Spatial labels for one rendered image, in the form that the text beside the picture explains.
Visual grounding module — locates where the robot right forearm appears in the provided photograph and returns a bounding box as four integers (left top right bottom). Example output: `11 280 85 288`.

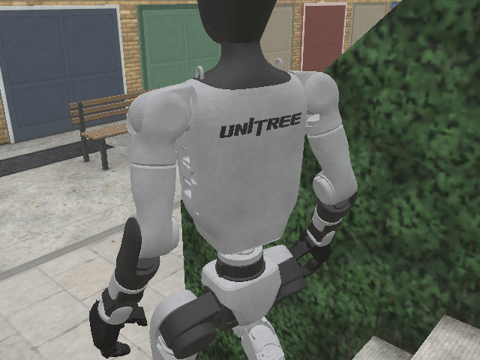
307 174 358 247

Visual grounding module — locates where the humanoid robot head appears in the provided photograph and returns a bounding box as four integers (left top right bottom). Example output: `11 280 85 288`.
193 0 291 90

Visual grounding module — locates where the robot left upper arm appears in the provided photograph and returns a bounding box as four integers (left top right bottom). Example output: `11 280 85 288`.
127 83 192 259

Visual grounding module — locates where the robot left forearm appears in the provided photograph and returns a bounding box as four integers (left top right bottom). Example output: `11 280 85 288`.
97 217 160 325

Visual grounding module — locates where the robot right upper arm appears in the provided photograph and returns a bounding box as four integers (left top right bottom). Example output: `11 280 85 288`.
287 70 358 205

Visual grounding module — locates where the robot right hand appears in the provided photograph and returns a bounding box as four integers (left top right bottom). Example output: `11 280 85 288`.
288 229 334 278

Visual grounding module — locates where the humanoid robot torso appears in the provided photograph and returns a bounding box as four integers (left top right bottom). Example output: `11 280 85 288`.
175 58 308 332

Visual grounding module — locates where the robot left hand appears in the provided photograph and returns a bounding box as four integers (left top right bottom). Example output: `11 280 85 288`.
89 299 148 359

